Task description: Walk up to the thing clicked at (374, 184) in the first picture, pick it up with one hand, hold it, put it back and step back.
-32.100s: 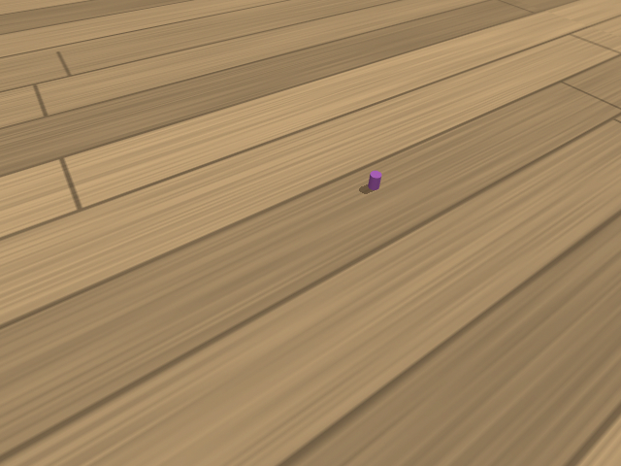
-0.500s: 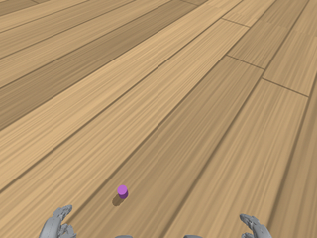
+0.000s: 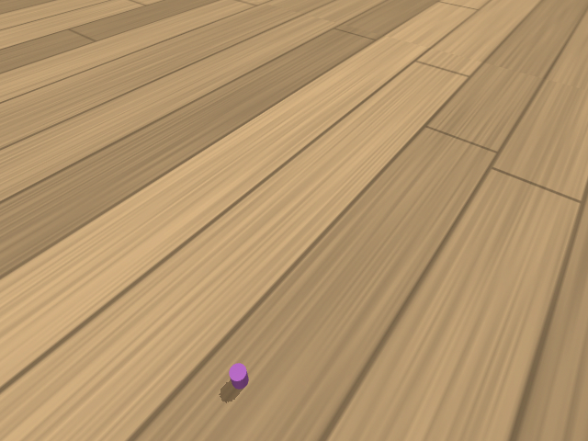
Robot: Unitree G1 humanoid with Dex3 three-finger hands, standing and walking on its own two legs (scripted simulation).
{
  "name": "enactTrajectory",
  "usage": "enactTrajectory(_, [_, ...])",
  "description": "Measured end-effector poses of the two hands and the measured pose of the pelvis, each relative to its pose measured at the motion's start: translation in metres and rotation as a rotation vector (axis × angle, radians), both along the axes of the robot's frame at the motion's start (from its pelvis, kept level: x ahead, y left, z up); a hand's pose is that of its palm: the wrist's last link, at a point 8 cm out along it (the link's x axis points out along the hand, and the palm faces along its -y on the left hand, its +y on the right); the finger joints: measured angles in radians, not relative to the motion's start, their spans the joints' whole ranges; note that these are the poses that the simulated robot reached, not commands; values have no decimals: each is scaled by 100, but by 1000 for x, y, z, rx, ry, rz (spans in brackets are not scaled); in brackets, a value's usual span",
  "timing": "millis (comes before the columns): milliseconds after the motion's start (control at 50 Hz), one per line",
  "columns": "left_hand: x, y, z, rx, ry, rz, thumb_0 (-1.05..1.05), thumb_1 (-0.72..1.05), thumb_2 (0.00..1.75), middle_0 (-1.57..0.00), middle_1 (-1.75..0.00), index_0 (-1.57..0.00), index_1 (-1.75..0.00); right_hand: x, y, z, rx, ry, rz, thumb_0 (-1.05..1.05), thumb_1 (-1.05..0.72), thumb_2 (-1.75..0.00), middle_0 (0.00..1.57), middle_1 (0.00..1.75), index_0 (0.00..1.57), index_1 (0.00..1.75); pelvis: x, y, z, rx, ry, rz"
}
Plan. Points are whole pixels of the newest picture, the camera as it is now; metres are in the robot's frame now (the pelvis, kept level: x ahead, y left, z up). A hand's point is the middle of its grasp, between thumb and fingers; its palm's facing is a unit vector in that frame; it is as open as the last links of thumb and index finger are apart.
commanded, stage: stand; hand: left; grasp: from above
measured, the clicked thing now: (239, 376) +0.45 +0.18 -0.74
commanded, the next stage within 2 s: step back in 1.80 s
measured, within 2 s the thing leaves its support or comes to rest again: neither
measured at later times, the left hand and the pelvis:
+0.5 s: hand out of the picture +0.05 +0.23 -0.16, palm faces +0.03 -0.94 -0.33, open 7.4 cm; pelvis +0.00 -0.01 +0.01, yaw +0 degrees
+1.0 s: hand out of the picture +0.08 +0.23 -0.15, palm faces +0.03 -0.94 -0.33, open 7.4 cm; pelvis +0.01 -0.02 +0.01, yaw +0 degrees
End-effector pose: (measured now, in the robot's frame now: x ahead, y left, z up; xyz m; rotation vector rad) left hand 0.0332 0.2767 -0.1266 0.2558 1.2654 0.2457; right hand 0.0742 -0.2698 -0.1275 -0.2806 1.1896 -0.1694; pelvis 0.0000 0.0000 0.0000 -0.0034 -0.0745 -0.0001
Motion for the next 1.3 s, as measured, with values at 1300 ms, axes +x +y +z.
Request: enactTrajectory(1300, [41,-8,11,12,-4,-26,1,90,90,-20,-30,-21,-30,12,-40,7,-29,49,-2,0,-91,-90,20,30,20,30,16,-21,6,1,26,-2])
